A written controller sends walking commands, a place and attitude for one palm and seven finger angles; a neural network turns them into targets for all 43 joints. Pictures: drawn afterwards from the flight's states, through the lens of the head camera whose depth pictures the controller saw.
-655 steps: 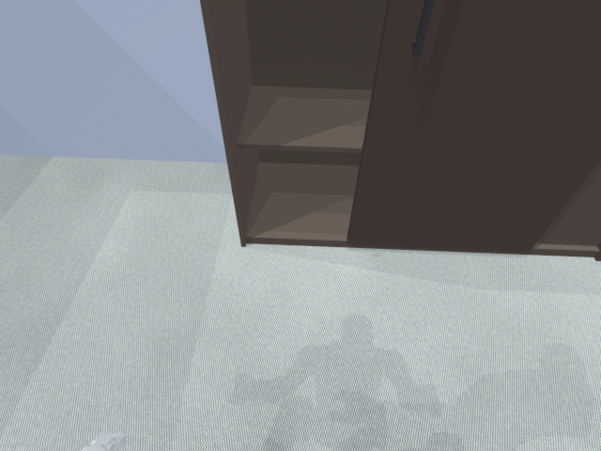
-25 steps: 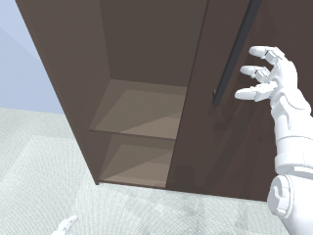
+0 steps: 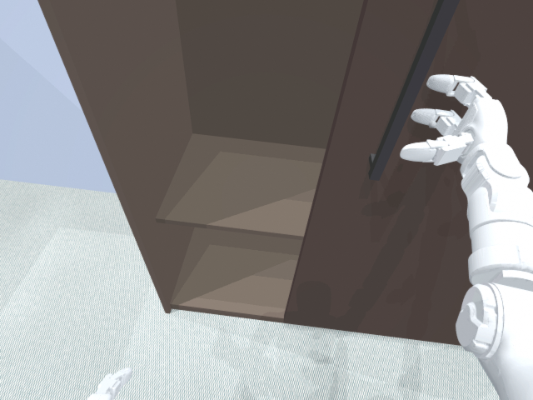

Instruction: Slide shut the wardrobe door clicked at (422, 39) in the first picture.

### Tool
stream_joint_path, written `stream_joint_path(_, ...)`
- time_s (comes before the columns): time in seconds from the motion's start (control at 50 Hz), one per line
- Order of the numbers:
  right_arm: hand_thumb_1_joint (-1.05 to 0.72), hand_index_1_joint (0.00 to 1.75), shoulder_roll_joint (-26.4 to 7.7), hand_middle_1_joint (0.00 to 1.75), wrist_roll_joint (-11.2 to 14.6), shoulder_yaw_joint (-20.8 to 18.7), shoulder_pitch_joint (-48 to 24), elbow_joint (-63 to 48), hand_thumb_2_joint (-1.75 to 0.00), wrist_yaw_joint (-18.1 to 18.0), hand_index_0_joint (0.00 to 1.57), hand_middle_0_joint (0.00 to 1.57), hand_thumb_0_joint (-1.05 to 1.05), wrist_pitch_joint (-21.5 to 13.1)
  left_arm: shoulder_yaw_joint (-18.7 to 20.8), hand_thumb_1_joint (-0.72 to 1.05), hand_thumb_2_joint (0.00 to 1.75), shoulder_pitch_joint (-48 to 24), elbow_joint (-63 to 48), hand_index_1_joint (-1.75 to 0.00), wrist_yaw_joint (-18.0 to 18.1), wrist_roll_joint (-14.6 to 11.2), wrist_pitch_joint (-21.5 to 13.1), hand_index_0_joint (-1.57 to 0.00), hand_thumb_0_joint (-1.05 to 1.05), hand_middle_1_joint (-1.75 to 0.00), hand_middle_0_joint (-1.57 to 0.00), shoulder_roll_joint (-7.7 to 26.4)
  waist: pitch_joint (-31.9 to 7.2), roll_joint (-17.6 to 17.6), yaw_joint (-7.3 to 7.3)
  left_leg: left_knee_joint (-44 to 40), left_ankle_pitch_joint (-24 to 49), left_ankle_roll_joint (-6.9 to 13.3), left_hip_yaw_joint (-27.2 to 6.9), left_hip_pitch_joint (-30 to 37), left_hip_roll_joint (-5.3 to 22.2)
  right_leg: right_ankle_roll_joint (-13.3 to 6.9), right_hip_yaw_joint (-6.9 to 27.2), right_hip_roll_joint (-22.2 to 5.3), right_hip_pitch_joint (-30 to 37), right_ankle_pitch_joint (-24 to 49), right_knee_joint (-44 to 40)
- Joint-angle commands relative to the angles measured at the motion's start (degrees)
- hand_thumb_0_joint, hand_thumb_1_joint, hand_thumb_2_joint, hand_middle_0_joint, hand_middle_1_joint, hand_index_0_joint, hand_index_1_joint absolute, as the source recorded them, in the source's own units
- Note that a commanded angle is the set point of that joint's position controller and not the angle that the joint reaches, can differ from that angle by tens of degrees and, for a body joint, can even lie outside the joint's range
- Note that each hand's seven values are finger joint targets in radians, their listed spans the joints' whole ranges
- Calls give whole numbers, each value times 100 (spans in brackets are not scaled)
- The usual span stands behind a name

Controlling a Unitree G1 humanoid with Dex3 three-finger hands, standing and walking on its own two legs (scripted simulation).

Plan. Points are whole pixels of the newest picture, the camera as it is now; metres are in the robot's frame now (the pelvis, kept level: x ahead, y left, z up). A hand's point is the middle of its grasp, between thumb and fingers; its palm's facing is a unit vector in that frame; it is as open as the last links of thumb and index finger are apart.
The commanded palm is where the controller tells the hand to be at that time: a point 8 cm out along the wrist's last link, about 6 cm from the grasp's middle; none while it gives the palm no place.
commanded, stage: slide the fingers in behind the handle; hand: right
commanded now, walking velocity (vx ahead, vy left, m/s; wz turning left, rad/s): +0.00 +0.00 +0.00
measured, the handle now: (406, 88) +0.50 -0.14 +0.25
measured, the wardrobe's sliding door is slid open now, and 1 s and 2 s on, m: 0.44 0.44 0.44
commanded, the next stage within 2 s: grip the handle and tug to test in 1.88 s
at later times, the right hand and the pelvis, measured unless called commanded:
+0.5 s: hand (424, 127) +0.44 -0.16 +0.23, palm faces +0.03 +1.00 -0.01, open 14.0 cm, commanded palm +0.42 -0.20 +0.22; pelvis -0.01 +0.00 +0.00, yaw +1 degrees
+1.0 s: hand (401, 122) +0.45 -0.13 +0.23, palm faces +0.02 +1.00 +0.00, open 14.0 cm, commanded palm +0.42 -0.18 +0.22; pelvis +0.00 +0.00 +0.00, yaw +0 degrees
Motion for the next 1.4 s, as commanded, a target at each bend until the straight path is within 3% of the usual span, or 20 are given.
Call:
stream_joint_path(0.0,50,120,-1306,120,70,-87,-3376,-1397,-30,-20,30,30,0,-579,246,90,90,-58,-637,-30,44,5,-297,-20,0,-30,-20,699,-1780,149,123,-186,1842,116,-205,570,-14,-144,279,2,677,1586,-175)
stream_joint_path(0.08,50,120,-1244,120,78,-44,-3483,-959,-30,-42,30,30,0,-618,245,90,90,39,-516,-30,49,9,-330,-20,0,-30,-20,724,-1536,300,185,-259,1511,115,-193,380,-26,-146,311,-1,558,1307,-188)
stream_joint_path(0.16,50,120,-1038,120,97,43,-3391,-1414,-30,-8,30,30,0,-731,249,90,90,0,-607,-30,0,21,-442,-20,0,-30,-20,686,-1928,-42,99,-152,1738,145,-173,441,-32,-98,364,-9,898,1658,-175)
stream_joint_path(0.2,50,120,-1278,120,142,-219,-3045,-1450,-30,-24,30,30,0,-731,263,90,90,-30,-635,-30,-18,21,-426,-20,0,-30,-20,715,-1973,246,2,-150,1795,141,-169,639,-46,-109,345,-25,792,1683,-201)
stream_joint_path(0.26,50,120,-983,120,108,-16,-2793,-1254,-30,-44,30,30,0,-563,248,90,90,-90,-653,-30,-37,-4,-414,-20,0,-30,-20,698,-1529,247,-13,-178,1534,143,-136,410,-43,-107,340,-32,590,1433,-275)
stream_joint_path(0.3,50,120,-1321,120,84,-301,-2621,-1018,-30,-122,30,30,0,-453,238,90,90,-86,-631,-30,-21,-7,-355,-20,0,-30,-20,741,-1325,461,-52,-248,1328,125,-161,418,-29,-133,301,-27,374,1181,-314)
stream_joint_path(0.4,50,120,-1167,120,38,-111,-3000,-2028,-30,-212,30,30,0,-607,226,90,90,-247,-816,-30,-32,5,-398,-20,0,-30,-20,641,-1830,26,-48,-182,1496,149,-190,582,-28,-110,335,-37,766,1464,-294)
stream_joint_path(0.48,50,120,-694,120,146,163,-2820,-1926,-30,-232,30,30,0,-462,228,90,90,-291,-742,-30,-41,-7,-413,-20,0,-30,-20,621,-1640,222,-9,-204,1393,143,-128,382,-68,-80,381,-68,828,1453,-276)
stream_joint_path(0.58,50,120,-731,120,29,108,-2860,-1881,-30,-440,30,30,0,-280,209,90,90,-352,-718,-30,-38,2,-364,-20,0,-30,-20,595,-1570,145,-63,-198,1311,144,-148,371,-31,-86,333,-36,716,1356,-279)
stream_joint_path(0.68,50,120,-780,120,66,-51,-2653,-1910,-30,-521,30,30,0,-292,212,90,90,-398,-759,-30,-51,31,-321,-20,0,-30,-20,586,-1807,550,-131,-131,1743,132,-158,677,-36,-103,308,-33,724,1678,-233)
stream_joint_path(0.78,50,120,-522,120,9,246,-2952,-1779,-30,-526,30,30,0,-235,186,90,90,-433,-747,-30,-40,-3,-263,-20,0,-30,-20,547,-1441,288,-29,-206,1471,138,-161,436,-28,-98,299,-5,651,1404,-267)
stream_joint_path(0.84,50,120,-366,120,68,331,-3133,-1985,-30,-544,30,30,0,-268,196,90,90,-431,-766,-30,-40,10,-290,-20,0,-30,-20,520,-1748,301,2,-162,1701,124,-179,536,-34,-99,298,-4,836,1604,-227)
stream_joint_path(0.88,50,120,-650,120,65,49,-2885,-2003,-30,-590,30,30,0,-293,205,90,90,-409,-762,-30,-46,35,-274,-20,0,-30,-20,543,-1877,426,-106,-150,1825,132,-172,726,-43,-101,293,-2,791,1733,-216)
stream_joint_path(0.94,50,120,-338,120,38,305,-2903,-1926,-30,-599,30,30,0,-243,193,90,90,-418,-760,-30,-71,17,-253,-20,0,-30,-20,506,-1686,436,-41,-155,1851,112,-163,630,-36,-106,257,4,733,1679,-234)
stream_joint_path(0.98,50,120,-617,120,35,31,-2711,-1784,-30,-639,30,30,0,-200,217,90,90,-412,-745,-30,-61,23,-217,-20,0,-30,-20,547,-1653,676,-106,-207,1799,104,-184,719,-41,-140,228,9,608,1580,-235)
stream_joint_path(1.08,50,120,-369,120,-13,329,-3025,-1900,-30,-656,30,30,0,-221,191,90,90,-434,-762,-30,-57,14,-213,-20,0,-30,-20,501,-1520,287,-27,-243,1577,123,-187,585,-29,-126,235,22,629,1413,-278)
stream_joint_path(1.14,50,120,-343,120,42,262,-3022,-2042,-30,-674,30,30,0,-262,213,90,90,-420,-781,-30,-56,19,-249,-20,0,-30,-20,492,-1846,327,-41,-184,1805,115,-206,691,-42,-132,240,23,798,1612,-225)
stream_joint_path(1.3,50,120,-513,120,2,96,-2966,-1667,-30,-788,30,30,0,-190,219,90,90,-337,-684,-30,-56,30,-202,-20,0,-30,-20,533,-1596,705,-29,-234,1681,80,-205,651,-37,-155,206,15,533,1415,-257)
stream_joint_path(1.34,50,120,-664,120,-46,31,-3099,-1754,-30,-810,30,30,0,-222,219,90,90,-337,-698,-30,-44,39,-197,-20,0,-30,-20,520,-1724,509,-36,-220,1675,77,-247,714,-20,-151,183,29,543,1392,-260)
stream_joint_path(1.38,50,120,-321,120,-77,309,-3123,-1929,-30,-811,30,30,0,-287,222,90,90,-355,-729,-30,-81,39,-210,-20,0,-30,-20,476,-1762,341,-22,-185,1784,114,-205,675,-26,-130,201,16,677,1578,-220)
